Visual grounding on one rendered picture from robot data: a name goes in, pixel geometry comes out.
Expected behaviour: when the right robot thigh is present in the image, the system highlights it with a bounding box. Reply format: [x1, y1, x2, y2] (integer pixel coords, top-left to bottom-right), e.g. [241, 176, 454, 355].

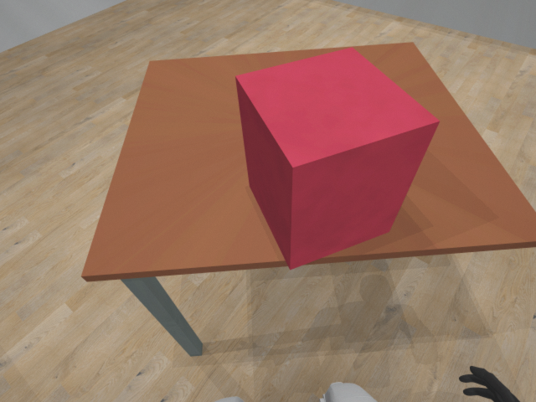
[319, 383, 377, 402]

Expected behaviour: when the right robot hand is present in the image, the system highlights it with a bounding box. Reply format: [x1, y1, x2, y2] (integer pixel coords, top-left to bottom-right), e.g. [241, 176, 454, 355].
[459, 366, 520, 402]

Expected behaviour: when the table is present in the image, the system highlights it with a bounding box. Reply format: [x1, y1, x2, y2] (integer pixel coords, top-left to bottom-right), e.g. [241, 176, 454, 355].
[81, 42, 536, 357]

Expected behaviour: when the carton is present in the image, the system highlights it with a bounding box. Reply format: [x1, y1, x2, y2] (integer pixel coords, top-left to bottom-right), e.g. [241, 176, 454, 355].
[235, 47, 440, 270]

